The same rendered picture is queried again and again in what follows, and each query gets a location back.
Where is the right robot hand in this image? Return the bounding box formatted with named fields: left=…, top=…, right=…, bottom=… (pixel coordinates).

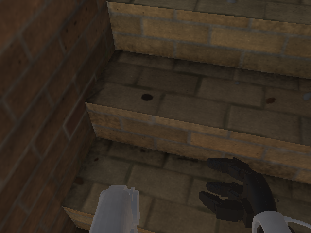
left=198, top=157, right=279, bottom=228

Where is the right robot forearm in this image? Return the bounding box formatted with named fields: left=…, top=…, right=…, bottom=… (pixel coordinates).
left=252, top=211, right=296, bottom=233

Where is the left robot thigh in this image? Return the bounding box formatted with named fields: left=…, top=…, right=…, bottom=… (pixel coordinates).
left=88, top=184, right=140, bottom=233

